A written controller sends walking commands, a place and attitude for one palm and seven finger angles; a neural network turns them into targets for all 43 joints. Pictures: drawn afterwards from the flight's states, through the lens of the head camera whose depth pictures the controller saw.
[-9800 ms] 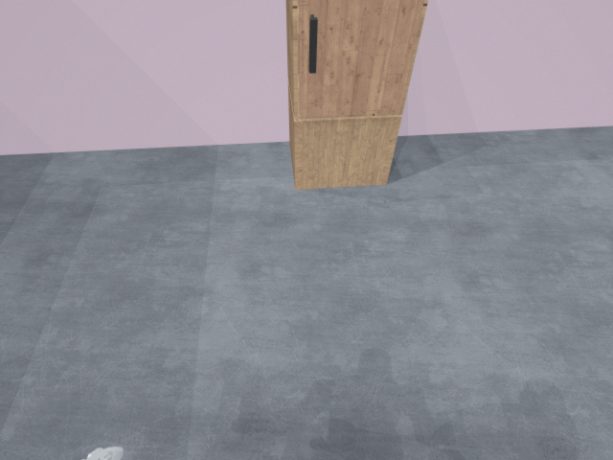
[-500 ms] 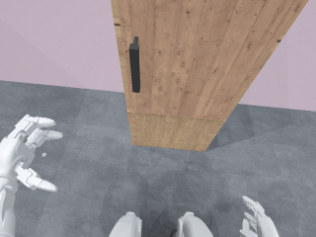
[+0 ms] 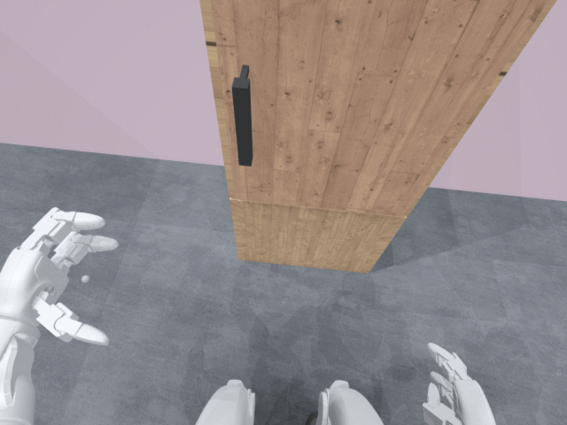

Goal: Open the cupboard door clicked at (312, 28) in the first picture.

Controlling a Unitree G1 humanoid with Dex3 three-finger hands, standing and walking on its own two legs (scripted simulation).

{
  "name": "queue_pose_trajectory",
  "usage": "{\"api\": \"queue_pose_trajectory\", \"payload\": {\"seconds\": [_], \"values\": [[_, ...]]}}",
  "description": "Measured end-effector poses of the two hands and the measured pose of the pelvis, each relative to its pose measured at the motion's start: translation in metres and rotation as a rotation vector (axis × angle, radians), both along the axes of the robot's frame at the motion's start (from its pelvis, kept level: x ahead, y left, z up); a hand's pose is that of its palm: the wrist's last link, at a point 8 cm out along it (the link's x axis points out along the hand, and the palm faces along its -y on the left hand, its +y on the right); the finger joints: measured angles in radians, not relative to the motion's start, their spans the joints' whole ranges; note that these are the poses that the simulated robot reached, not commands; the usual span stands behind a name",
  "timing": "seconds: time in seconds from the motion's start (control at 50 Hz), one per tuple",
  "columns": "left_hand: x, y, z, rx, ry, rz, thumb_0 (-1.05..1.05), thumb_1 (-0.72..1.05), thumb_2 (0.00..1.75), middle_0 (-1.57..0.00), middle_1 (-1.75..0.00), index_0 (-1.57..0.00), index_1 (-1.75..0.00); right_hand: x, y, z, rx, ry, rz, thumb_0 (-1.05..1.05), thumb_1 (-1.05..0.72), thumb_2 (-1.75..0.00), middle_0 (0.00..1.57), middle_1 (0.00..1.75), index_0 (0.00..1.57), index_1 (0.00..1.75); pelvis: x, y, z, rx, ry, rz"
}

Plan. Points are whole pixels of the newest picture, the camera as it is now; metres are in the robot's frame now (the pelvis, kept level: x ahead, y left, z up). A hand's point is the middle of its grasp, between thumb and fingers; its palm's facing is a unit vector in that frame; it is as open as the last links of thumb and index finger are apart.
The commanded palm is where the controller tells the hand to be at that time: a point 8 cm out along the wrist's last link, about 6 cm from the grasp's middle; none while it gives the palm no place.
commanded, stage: move the hooked fingers beside the handle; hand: left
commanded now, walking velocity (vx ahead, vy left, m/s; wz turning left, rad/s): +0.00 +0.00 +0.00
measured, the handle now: (245, 118) +0.59 +0.10 +0.03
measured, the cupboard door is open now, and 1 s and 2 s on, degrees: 0 0 0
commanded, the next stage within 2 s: none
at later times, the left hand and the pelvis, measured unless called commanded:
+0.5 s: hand (133, 220) +0.38 +0.24 +0.03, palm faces -0.06 -1.00 -0.02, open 14.0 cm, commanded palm +0.36 +0.28 +0.04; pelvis +0.00 +0.00 +0.00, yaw -1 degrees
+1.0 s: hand (169, 176) +0.46 +0.21 +0.03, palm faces -0.06 -1.00 -0.01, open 14.0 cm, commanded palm +0.45 +0.25 +0.03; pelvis +0.00 +0.00 -0.01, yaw -1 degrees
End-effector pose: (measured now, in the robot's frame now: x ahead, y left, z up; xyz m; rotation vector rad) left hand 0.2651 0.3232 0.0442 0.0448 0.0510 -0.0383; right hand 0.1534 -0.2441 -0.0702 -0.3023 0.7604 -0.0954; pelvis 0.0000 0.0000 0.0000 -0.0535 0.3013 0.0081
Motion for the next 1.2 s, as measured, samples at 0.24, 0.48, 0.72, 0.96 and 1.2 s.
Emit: {"api": "queue_pose_trajectory", "payload": {"seconds": [0.24, 0.48, 0.72, 0.96, 1.2], "values": [[0.039, -0.018, -0.004, -0.026, -0.017, -0.037, -0.02, -0.5, 0.3, -0.3, -1.2, -0.3, -1.2, -0.007, -0.003, -0.006, -0.024, 0.035, -0.017, 0.01, -0.9, -0.9, 0.2, 0.3, 0.21, 0.3, -0.002, 0.002, -0.004, -0.002, 0.013, 0.003], [0.089, -0.031, -0.007, -0.027, -0.007, -0.021, -0.02, -0.5, 0.3, -0.3, -1.2, -0.3, -1.2, -0.04, -0.008, -0.016, -0.021, 0.161, -0.084, 0.01, -0.9, -0.9, 0.2, 0.3, 0.21, 0.3, 0.0, 0.003, -0.003, 0.004, 0.038, -0.015], [0.127, -0.049, -0.011, -0.033, -0.001, -0.027, -0.02, -0.5, 0.3, -0.3, -1.2, -0.3, -1.2, -0.074, -0.014, -0.026, -0.022, 0.304, -0.149, 0.01, -0.9, -0.9, 0.2, 0.3, 0.2, 0.3, 0.003, 0.005, -0.003, 0.006, 0.062, -0.023], [0.169, -0.059, -0.01, -0.032, -0.014, -0.022, -0.02, -0.5, 0.3, -0.3, -1.2, -0.3, -1.2, -0.097, -0.017, -0.034, -0.027, 0.4, -0.185, 0.0, -0.9, -0.9, 0.2, 0.3, 0.2, 0.3, 0.002, 0.003, -0.008, 0.003, 0.091, -0.026], [0.21, -0.076, -0.015, -0.036, -0.009, -0.014, -0.02, -0.5, 0.3, -0.3, -1.2, -0.3, -1.2, -0.126, -0.018, -0.042, -0.033, 0.506, -0.219, 0.0, -0.9, -0.9, 0.2, 0.3, 0.2, 0.3, 0.001, 0.003, -0.015, -0.002, 0.132, -0.027]]}}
